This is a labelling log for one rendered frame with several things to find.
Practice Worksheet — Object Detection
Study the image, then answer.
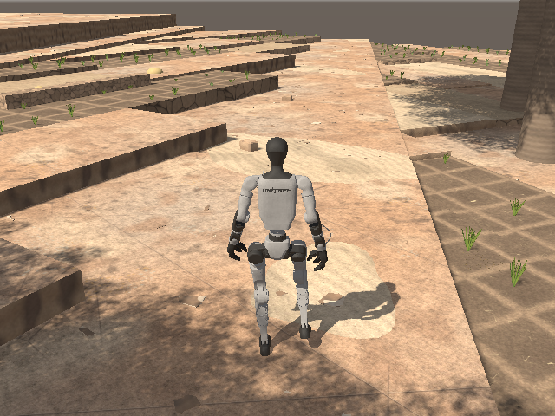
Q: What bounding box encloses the robot left forearm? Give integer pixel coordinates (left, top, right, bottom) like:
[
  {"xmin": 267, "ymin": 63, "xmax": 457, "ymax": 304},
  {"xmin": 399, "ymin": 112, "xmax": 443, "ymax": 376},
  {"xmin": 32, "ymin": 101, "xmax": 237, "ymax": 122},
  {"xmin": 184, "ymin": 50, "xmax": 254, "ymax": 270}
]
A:
[{"xmin": 229, "ymin": 209, "xmax": 245, "ymax": 245}]

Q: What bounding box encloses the left robot upper arm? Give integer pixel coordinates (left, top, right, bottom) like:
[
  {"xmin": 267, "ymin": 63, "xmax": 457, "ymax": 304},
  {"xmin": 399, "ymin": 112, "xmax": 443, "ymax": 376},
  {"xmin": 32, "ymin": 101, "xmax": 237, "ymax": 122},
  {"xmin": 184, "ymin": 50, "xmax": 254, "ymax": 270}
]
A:
[{"xmin": 236, "ymin": 175, "xmax": 259, "ymax": 223}]

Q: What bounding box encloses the humanoid robot torso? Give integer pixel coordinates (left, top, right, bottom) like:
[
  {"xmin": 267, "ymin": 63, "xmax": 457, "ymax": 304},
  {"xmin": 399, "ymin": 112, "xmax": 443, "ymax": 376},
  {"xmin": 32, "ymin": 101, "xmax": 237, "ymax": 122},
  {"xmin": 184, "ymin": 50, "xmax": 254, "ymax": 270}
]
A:
[{"xmin": 257, "ymin": 171, "xmax": 297, "ymax": 260}]

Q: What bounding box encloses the right robot hand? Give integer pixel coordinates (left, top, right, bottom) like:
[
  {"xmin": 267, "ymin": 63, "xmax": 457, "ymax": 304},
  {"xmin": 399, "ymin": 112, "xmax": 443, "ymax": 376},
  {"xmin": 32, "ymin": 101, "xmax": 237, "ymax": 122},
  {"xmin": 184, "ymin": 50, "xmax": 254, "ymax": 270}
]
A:
[{"xmin": 307, "ymin": 250, "xmax": 328, "ymax": 271}]

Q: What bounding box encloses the right robot upper arm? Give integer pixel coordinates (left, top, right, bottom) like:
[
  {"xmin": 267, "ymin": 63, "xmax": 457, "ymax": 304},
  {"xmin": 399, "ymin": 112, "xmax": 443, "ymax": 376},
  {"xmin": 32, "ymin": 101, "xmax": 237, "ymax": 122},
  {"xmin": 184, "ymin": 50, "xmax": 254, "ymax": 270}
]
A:
[{"xmin": 295, "ymin": 175, "xmax": 317, "ymax": 224}]

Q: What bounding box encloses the left robot hand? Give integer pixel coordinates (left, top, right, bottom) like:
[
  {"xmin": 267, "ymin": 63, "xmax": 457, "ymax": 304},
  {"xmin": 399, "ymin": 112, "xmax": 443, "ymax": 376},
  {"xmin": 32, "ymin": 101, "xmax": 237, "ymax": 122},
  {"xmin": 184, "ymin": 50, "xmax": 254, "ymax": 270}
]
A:
[{"xmin": 227, "ymin": 242, "xmax": 247, "ymax": 261}]

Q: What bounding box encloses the right robot foot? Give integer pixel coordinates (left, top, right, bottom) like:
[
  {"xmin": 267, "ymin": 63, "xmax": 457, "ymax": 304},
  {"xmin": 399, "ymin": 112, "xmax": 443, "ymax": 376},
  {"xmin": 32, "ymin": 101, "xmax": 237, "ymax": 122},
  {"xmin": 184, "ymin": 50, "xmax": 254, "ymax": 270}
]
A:
[{"xmin": 299, "ymin": 323, "xmax": 311, "ymax": 339}]

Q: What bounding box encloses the robot right forearm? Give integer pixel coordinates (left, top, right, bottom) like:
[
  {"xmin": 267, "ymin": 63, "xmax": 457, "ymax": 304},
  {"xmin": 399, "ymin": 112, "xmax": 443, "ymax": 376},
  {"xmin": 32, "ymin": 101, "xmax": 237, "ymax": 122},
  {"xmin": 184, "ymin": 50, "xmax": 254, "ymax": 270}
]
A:
[{"xmin": 309, "ymin": 211, "xmax": 326, "ymax": 251}]

